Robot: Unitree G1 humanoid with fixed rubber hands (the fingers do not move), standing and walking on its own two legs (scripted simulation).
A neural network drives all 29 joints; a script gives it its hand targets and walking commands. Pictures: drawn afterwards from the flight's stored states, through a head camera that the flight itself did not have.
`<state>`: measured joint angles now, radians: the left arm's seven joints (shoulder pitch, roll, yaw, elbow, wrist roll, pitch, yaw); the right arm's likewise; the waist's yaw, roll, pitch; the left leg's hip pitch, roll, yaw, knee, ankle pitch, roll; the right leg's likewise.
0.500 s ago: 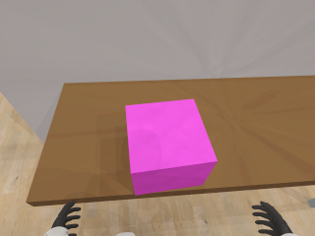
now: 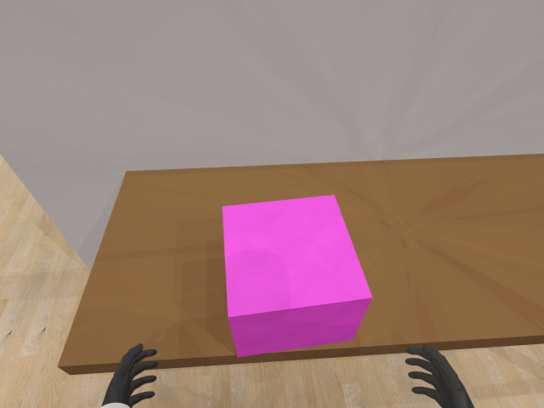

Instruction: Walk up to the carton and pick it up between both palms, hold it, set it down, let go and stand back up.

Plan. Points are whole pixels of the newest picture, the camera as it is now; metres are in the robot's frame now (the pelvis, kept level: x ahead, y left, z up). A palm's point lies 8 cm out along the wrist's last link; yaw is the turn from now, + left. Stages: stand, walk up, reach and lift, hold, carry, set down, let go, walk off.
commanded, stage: reach and lift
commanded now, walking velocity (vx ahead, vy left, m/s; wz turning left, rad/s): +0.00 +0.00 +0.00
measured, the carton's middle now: (287, 273) +0.36 +0.01 -0.07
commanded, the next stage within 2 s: none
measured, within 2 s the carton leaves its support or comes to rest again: neither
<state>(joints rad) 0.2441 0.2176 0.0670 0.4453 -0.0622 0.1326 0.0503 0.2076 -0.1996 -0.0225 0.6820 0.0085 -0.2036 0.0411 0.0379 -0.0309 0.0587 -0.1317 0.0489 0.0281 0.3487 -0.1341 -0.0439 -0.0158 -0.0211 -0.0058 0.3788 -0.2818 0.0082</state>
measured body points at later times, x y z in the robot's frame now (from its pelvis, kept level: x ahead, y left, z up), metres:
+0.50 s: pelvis +0.01 +0.00 +0.00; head -0.01 +0.01 +0.45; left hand +0.17 +0.23 -0.05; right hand +0.18 -0.22 -0.05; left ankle +0.04 +0.15 -0.74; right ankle -0.04 -0.12 -0.74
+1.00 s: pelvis +0.00 +0.00 +0.00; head -0.02 +0.01 +0.45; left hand +0.18 +0.22 -0.03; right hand +0.20 -0.21 -0.02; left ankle +0.04 +0.15 -0.74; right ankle -0.04 -0.12 -0.74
